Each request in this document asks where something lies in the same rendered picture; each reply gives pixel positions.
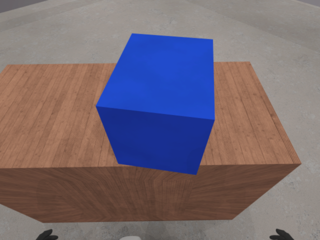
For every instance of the pedestal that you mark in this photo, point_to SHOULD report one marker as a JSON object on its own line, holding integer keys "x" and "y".
{"x": 57, "y": 164}

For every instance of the carton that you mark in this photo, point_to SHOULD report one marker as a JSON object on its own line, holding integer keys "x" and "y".
{"x": 158, "y": 106}

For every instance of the robot left hand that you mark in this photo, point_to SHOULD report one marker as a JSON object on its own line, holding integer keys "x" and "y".
{"x": 46, "y": 235}

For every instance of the robot right hand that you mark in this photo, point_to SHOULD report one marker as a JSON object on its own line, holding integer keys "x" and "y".
{"x": 282, "y": 235}

